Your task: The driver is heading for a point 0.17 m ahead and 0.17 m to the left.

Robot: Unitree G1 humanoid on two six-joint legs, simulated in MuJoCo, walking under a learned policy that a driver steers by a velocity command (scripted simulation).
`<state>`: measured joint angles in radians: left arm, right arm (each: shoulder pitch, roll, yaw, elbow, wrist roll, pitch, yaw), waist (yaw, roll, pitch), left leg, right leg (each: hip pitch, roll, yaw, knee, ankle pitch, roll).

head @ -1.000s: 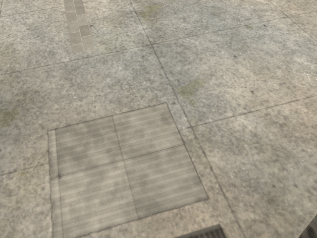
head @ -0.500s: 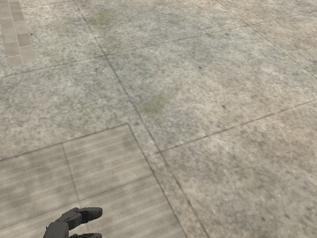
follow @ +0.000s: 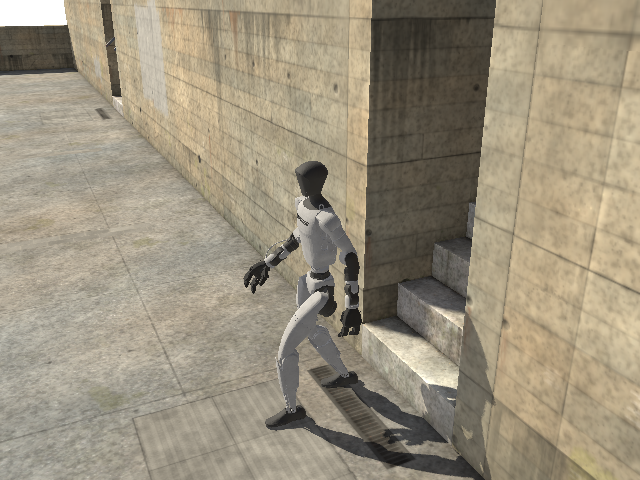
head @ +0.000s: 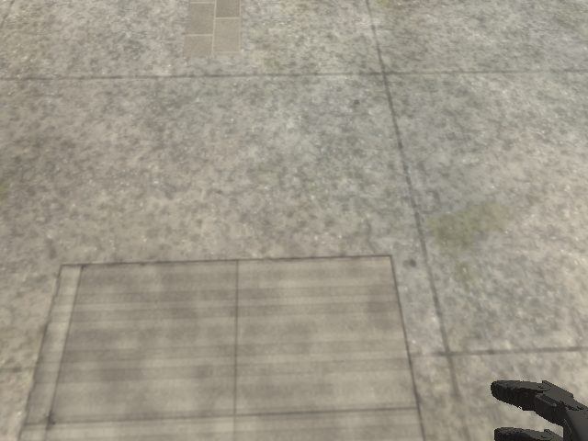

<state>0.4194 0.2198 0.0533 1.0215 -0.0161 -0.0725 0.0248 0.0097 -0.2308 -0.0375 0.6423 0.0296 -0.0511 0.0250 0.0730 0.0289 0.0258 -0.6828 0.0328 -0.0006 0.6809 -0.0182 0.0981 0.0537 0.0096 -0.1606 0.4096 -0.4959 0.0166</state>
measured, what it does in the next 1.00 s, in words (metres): walks ahead: left foot, then right foot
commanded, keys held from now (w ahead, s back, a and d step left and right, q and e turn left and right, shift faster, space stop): no key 1.00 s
